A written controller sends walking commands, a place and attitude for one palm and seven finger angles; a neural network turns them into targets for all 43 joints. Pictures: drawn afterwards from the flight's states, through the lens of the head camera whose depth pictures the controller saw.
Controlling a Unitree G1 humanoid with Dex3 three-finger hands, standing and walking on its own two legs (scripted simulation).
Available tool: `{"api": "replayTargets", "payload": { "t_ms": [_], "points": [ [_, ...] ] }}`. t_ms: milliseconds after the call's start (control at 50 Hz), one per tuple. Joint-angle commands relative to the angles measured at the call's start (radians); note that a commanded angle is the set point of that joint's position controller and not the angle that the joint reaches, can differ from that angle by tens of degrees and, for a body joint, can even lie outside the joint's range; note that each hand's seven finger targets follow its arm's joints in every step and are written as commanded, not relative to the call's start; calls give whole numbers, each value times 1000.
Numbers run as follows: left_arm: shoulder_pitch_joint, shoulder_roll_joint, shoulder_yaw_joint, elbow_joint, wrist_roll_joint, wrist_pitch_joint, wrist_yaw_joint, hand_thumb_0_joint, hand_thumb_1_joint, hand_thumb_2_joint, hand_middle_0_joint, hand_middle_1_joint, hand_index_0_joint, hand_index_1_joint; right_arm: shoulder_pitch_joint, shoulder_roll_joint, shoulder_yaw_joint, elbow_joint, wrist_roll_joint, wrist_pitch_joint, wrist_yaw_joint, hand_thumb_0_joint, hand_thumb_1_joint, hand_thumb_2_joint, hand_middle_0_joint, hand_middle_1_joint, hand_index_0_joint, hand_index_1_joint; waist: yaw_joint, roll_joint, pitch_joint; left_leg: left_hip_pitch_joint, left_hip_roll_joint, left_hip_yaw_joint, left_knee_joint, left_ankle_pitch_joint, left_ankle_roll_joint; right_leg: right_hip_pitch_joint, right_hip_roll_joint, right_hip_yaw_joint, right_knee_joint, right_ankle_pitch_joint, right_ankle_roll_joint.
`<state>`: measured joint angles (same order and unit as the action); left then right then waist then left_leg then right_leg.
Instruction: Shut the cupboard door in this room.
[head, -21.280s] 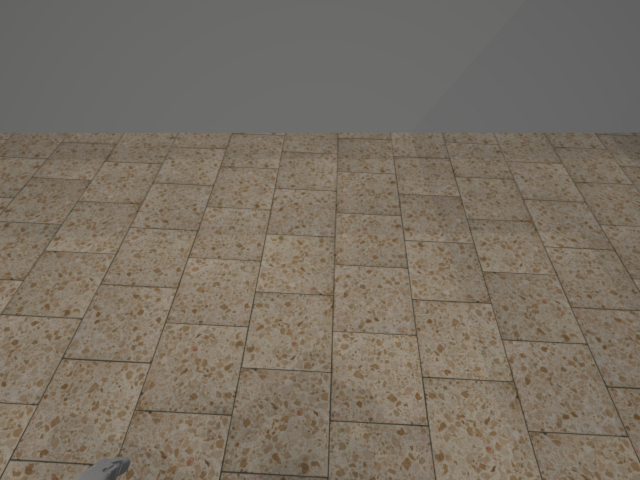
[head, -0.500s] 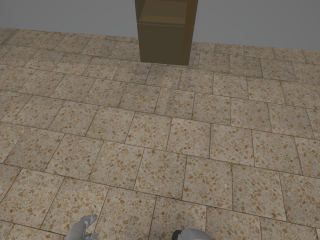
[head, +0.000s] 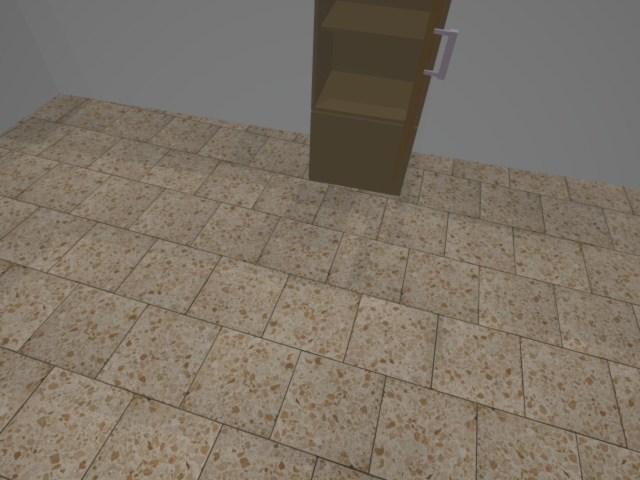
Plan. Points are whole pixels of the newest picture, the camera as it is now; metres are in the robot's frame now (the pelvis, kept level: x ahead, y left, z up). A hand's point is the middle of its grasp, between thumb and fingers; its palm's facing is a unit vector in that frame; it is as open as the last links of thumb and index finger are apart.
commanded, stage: stand and wait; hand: left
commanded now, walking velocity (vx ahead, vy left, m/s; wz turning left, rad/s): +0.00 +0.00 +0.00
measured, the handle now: (439, 54) +1.14 -0.23 +0.07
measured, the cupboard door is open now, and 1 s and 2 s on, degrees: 84 84 84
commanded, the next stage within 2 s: look at it before walking up in 0.96 s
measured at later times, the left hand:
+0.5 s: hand out of the picture +0.01 +0.17 -0.18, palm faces +0.01 -0.99 -0.15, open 7.3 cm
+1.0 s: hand out of the picture +0.02 +0.17 -0.18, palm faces +0.02 -0.98 -0.18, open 7.4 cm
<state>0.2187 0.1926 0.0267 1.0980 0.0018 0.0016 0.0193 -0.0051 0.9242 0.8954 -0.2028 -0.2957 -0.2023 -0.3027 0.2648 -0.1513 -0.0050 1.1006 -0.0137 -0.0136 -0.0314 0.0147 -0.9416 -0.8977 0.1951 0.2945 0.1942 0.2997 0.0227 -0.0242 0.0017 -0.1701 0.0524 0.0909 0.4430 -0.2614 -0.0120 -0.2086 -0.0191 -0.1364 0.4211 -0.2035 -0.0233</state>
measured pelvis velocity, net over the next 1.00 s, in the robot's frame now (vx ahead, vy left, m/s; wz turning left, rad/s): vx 0.03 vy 0.01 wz -0.02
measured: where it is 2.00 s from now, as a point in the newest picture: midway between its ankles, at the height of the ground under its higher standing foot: outside the picture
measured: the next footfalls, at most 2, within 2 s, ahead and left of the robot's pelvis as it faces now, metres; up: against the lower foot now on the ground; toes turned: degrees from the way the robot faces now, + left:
none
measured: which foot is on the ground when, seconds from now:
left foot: down 0.00-1.00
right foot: down 0.00-1.00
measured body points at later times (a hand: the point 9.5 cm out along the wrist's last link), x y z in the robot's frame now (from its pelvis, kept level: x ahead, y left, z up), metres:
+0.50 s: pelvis +0.03 +0.01 +0.00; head +0.04 +0.02 +0.45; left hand +0.01 +0.22 -0.16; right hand +0.01 -0.19 -0.16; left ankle -0.02 +0.12 -0.74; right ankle +0.02 -0.10 -0.74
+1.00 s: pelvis +0.03 +0.01 +0.00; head +0.04 +0.01 +0.45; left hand +0.02 +0.23 -0.16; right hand +0.00 -0.21 -0.16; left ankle -0.02 +0.12 -0.74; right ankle +0.02 -0.10 -0.74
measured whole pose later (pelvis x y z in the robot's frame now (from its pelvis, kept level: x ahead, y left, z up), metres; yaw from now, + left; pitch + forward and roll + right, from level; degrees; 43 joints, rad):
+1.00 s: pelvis +0.03 +0.01 +0.00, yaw -1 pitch -1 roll +0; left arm 0.28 0.14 0.00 1.16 0.00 -0.02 0.03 0.01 0.91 0.90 -0.20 -0.30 -0.20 -0.30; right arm 0.30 -0.13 0.00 1.17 -0.01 -0.03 -0.04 0.00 -0.91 -0.90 0.20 0.29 0.19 0.30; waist 0.00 0.00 0.03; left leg -0.09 0.03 0.11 0.37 -0.27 0.00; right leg -0.16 -0.03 -0.11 0.40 -0.23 -0.01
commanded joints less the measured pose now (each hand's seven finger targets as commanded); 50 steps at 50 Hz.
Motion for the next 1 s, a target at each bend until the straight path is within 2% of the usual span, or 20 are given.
{"api": "replayTargets", "payload": {
  "t_ms": [0,40,120,160,340,540,640,800,920,980],
  "points": [
    [75,56,-15,12,3,-26,5,0,900,900,-200,-300,-200,-300,45,-87,-13,-20,9,-12,1,0,-900,-900,200,300,200,300,-12,60,45,-17,105,-89,-157,134,12,42,-113,126,-88,134,13],
    [90,54,-20,25,4,-30,6,0,900,900,-200,-300,-200,-300,51,-92,-11,-9,9,-14,1,0,-900,-900,200,300,200,300,-17,37,25,17,103,-83,-154,162,15,46,-118,129,-94,156,13],
    [115,48,-26,47,5,-30,10,0,900,900,-200,-300,-200,-300,55,-98,-7,4,11,-14,-1,0,-900,-900,200,300,200,300,-23,17,41,42,105,-78,-161,176,20,29,-117,133,-94,154,16],
    [128,46,-26,56,5,-33,12,0,900,900,-200,-300,-200,-300,63,-97,-7,12,12,-19,-2,0,-900,-900,200,300,200,300,-23,23,14,56,104,-73,-154,219,22,53,-121,130,-87,188,15],
    [156,24,-27,70,5,-30,22,0,900,900,-200,-300,-200,-300,92,-75,-3,42,11,-23,-9,0,-900,-900,200,300,200,300,-22,24,39,48,97,-69,-146,263,26,62,-121,121,-64,210,14],
    [152,17,-25,62,4,-29,26,0,900,900,-200,-300,-200,-300,122,-50,-6,55,10,-22,-11,0,-900,-900,200,300,200,300,-18,32,77,17,92,-68,-141,241,26,60,-120,124,-56,212,10],
    [147,24,-24,52,4,-32,26,0,900,900,-200,-300,-200,-300,132,-51,-10,58,9,-22,-10,0,-900,-900,200,300,200,300,-21,23,60,24,92,-68,-135,241,26,69,-122,126,-53,227,5],
    [137,38,-20,43,5,-34,26,0,900,900,-200,-300,-200,-300,120,-61,-14,56,10,-21,-8,0,-900,-900,200,300,200,300,-21,11,76,24,89,-70,-138,206,26,58,-122,127,-65,205,3],
    [127,57,-15,40,5,-36,23,0,900,900,-200,-300,-200,-300,106,-82,-15,50,8,-24,-9,0,-900,-900,200,300,200,300,-21,36,63,31,88,-71,-140,210,27,66,-122,131,-68,205,-1],
    [114,71,-12,35,7,-38,21,0,900,900,-200,-300,-200,-300,95,-98,-20,44,9,-24,-8,0,-900,-900,200,300,200,300,-23,23,63,30,88,-74,-146,191,28,69,-123,133,-77,198,-3]
  ]
}}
